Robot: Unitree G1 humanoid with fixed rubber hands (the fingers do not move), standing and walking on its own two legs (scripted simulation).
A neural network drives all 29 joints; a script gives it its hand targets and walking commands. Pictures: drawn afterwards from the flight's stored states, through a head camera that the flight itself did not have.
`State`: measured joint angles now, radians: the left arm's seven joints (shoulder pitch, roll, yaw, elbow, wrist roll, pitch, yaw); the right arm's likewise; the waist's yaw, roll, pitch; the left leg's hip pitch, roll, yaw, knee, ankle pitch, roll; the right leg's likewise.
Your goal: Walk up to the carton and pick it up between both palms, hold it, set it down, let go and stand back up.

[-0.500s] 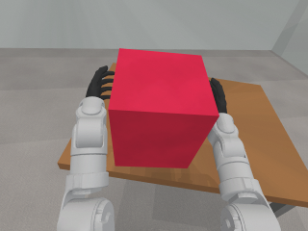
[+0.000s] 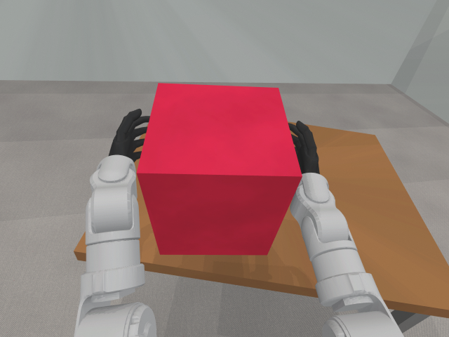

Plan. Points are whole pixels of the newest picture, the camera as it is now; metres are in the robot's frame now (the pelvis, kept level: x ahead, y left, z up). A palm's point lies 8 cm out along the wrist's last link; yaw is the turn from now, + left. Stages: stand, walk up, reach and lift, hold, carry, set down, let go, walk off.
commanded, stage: hold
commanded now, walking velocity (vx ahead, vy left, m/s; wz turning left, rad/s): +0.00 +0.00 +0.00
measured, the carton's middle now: (216, 175) +0.37 +0.00 +0.13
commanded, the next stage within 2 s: none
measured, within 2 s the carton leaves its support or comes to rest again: neither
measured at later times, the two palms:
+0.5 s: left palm (124, 158) +0.33 +0.15 +0.20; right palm (310, 172) +0.33 -0.15 +0.18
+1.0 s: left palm (115, 151) +0.35 +0.17 +0.20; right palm (300, 167) +0.34 -0.14 +0.18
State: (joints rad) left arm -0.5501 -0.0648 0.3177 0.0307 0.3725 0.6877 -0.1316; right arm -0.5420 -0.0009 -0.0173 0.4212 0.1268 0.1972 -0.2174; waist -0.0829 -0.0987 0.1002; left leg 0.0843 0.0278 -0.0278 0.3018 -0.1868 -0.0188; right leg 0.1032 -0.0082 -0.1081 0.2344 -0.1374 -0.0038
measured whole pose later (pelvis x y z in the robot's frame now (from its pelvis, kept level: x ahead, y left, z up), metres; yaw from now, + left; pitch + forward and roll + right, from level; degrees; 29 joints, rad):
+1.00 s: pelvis +0.00 +0.01 +0.00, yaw +0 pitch -12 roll -1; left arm -0.55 -0.07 0.31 -0.03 0.39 0.75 -0.14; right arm -0.54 -0.01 0.00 0.37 0.16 0.27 -0.23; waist -0.09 -0.08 0.10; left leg 0.08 0.02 -0.01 0.32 -0.19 -0.01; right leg 0.11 -0.02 -0.10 0.24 -0.14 0.01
